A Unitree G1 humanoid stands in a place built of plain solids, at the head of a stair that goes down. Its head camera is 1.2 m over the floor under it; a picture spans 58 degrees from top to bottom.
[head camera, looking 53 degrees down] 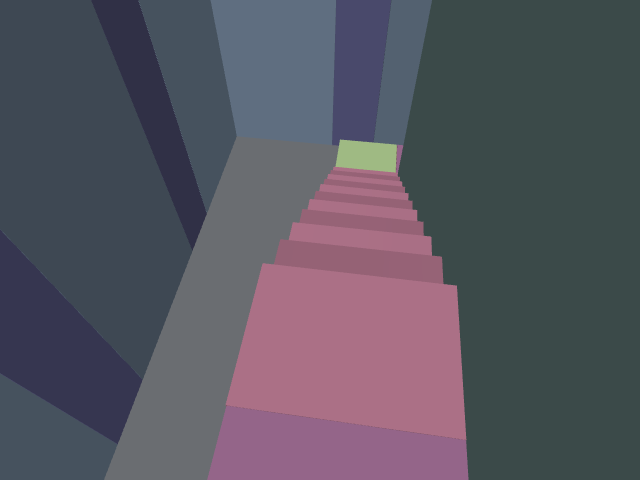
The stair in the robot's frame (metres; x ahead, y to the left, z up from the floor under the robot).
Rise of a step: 0.18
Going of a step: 0.24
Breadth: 0.74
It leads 8 degrees to the right of straight ahead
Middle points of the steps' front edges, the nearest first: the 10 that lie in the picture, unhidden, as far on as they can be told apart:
0.76 -0.17 0.00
0.99 -0.21 -0.18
1.23 -0.24 -0.36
1.46 -0.27 -0.54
1.70 -0.30 -0.72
1.94 -0.34 -0.90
2.18 -0.37 -1.08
2.41 -0.40 -1.26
2.65 -0.43 -1.44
2.89 -0.47 -1.62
